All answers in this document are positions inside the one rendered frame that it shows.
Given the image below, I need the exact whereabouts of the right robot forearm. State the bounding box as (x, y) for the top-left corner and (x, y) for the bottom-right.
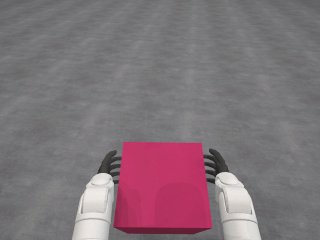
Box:
(215, 172), (261, 240)

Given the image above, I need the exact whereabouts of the right robot hand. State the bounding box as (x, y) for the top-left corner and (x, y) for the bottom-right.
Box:
(203, 148), (229, 184)

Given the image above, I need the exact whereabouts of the left robot forearm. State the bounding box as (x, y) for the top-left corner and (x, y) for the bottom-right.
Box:
(72, 173), (114, 240)

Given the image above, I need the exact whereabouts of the carton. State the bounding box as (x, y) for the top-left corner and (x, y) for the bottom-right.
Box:
(113, 142), (213, 234)

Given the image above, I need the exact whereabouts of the left robot hand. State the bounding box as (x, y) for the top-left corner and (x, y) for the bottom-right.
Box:
(97, 150), (122, 184)

